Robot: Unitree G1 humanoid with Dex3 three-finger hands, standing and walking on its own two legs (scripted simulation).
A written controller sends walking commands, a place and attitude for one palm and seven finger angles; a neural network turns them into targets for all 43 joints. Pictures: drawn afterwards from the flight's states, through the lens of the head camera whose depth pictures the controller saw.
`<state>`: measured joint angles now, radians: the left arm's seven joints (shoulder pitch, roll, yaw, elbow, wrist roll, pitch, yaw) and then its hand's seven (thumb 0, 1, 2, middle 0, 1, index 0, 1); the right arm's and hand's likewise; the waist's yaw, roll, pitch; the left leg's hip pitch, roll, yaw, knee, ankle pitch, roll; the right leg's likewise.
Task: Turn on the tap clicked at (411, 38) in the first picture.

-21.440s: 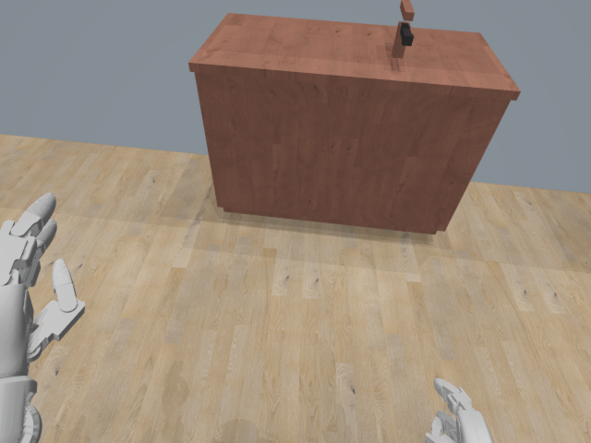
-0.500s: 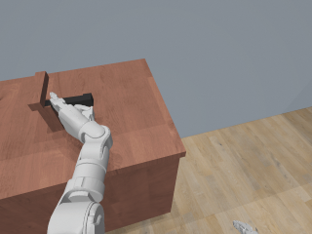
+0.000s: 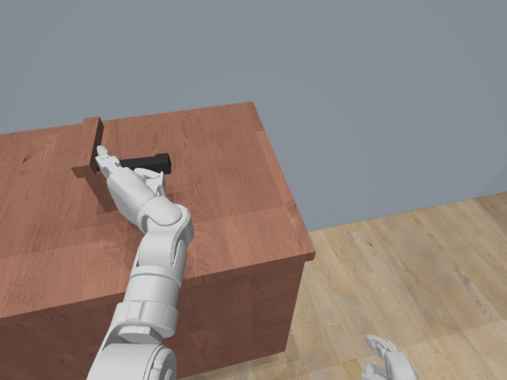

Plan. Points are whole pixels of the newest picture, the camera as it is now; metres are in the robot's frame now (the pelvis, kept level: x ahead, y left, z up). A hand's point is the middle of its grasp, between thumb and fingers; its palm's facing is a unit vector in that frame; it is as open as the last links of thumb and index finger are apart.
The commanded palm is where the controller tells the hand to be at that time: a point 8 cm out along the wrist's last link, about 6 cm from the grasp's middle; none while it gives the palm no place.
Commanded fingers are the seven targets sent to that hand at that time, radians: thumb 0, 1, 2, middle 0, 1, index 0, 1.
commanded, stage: lift the hand up off the lever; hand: left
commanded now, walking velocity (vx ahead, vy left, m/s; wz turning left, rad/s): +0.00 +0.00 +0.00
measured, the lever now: (163, 164) +0.46 +0.21 +0.09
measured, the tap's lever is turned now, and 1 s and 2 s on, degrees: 86 86 86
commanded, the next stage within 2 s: draw the hand back beside the body in 1.38 s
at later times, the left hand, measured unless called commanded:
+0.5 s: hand (158, 173) +0.39 +0.19 +0.13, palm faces +0.79 -0.61 -0.08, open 7.8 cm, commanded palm +0.33 +0.20 +0.14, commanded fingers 0.00 0.90 0.90 -0.15 -0.15 -0.15 -0.15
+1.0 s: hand (157, 161) +0.39 +0.18 +0.16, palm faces +0.77 -0.63 -0.06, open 7.8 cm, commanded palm +0.33 +0.20 +0.16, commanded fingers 0.00 0.90 0.90 -0.15 -0.15 -0.15 -0.15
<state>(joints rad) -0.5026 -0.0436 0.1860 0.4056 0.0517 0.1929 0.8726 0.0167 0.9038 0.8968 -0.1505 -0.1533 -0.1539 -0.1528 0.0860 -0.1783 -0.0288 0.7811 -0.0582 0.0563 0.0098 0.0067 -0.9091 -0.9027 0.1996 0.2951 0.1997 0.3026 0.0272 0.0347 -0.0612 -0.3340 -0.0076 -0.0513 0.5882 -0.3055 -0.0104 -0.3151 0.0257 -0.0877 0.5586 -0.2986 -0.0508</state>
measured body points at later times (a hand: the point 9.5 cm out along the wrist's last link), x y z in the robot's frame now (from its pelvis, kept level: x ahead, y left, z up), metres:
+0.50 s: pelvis +0.00 -0.01 +0.01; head +0.00 -0.02 +0.46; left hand +0.35 +0.22 +0.14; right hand +0.16 -0.24 -0.11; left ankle +0.00 +0.12 -0.73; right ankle +0.00 -0.09 -0.73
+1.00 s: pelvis +0.00 -0.01 +0.01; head -0.01 -0.03 +0.46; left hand +0.34 +0.21 +0.17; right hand +0.20 -0.22 -0.10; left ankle +0.00 +0.12 -0.73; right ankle +0.00 -0.09 -0.73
